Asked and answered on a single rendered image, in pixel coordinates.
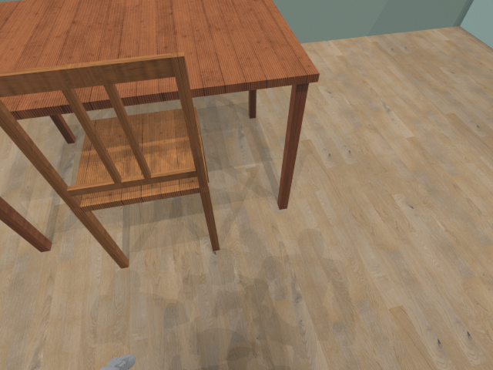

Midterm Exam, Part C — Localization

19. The table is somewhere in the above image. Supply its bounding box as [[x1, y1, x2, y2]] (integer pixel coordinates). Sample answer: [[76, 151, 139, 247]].
[[0, 0, 320, 252]]

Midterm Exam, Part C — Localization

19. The robot left hand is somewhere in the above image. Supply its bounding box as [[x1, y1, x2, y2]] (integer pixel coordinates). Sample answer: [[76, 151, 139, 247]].
[[100, 355, 136, 370]]

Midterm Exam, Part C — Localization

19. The chair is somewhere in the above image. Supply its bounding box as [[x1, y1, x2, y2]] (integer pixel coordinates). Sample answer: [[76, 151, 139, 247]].
[[0, 52, 220, 269]]

